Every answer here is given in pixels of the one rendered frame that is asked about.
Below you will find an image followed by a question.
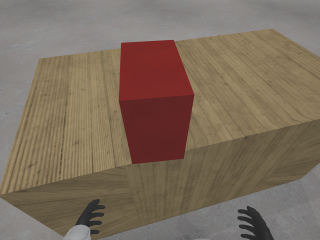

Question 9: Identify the left robot hand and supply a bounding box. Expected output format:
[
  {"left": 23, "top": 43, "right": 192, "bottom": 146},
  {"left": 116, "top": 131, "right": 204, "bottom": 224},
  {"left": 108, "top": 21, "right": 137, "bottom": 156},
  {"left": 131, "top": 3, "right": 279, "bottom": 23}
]
[{"left": 75, "top": 199, "right": 105, "bottom": 235}]

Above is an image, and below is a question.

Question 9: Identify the robot left forearm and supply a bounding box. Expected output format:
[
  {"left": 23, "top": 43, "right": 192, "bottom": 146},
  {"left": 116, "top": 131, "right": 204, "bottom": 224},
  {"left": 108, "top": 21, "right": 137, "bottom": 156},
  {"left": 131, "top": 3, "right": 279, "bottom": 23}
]
[{"left": 63, "top": 224, "right": 91, "bottom": 240}]

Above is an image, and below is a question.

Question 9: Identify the pedestal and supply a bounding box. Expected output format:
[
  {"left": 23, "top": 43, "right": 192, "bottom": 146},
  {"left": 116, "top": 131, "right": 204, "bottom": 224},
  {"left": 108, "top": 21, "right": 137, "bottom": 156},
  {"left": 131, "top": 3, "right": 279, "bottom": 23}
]
[{"left": 0, "top": 28, "right": 320, "bottom": 240}]

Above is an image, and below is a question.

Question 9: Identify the carton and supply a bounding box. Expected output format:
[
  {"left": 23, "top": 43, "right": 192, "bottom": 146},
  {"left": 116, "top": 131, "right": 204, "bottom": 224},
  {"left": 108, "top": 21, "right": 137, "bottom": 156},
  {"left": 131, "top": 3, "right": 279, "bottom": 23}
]
[{"left": 119, "top": 40, "right": 195, "bottom": 164}]

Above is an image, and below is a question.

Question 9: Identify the right robot hand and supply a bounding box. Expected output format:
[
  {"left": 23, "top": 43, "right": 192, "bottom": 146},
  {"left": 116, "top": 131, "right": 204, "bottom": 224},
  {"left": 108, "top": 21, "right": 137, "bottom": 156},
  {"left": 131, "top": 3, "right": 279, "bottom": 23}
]
[{"left": 237, "top": 206, "right": 274, "bottom": 240}]

